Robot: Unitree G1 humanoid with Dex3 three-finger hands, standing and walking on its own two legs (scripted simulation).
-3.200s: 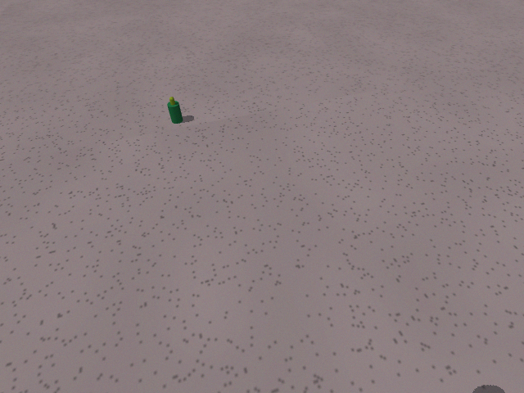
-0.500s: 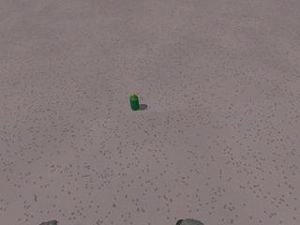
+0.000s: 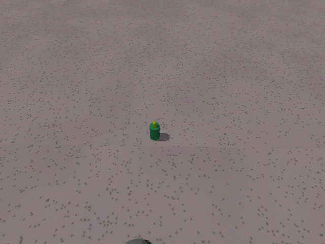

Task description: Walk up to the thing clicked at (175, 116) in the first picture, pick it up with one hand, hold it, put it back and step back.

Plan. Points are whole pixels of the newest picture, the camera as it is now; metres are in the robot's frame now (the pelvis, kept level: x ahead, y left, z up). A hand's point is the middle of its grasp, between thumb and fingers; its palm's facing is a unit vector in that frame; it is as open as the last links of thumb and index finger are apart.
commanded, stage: walk up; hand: left
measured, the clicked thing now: (154, 129) +0.96 +0.13 -0.67
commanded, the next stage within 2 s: none
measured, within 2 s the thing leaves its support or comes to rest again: neither
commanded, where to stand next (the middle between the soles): +0.61 -0.03 m, yaw -1 degrees
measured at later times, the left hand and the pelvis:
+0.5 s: hand (95, 186) +0.30 +0.24 -0.12, palm faces -0.05 -0.90 -0.42, open 7.4 cm; pelvis +0.21 -0.04 +0.00, yaw -2 degrees
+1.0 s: hand (105, 151) +0.44 +0.26 -0.15, palm faces -0.06 -0.94 -0.35, open 7.4 cm; pelvis +0.38 -0.02 +0.00, yaw -1 degrees
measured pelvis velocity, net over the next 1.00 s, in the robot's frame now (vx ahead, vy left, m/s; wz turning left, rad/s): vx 0.38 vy -0.02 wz -0.01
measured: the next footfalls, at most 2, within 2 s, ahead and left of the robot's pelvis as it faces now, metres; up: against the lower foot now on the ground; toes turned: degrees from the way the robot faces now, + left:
right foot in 0.44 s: +0.32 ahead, -0.17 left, +0.00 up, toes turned -7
left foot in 0.82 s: +0.47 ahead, +0.10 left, +0.00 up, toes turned +4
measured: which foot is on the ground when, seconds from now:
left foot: down 0.00-0.46, up 0.48-0.80, down 0.82-1.00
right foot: down 0.00-0.02, up 0.04-0.42, down 0.44-0.84, up 0.86-1.00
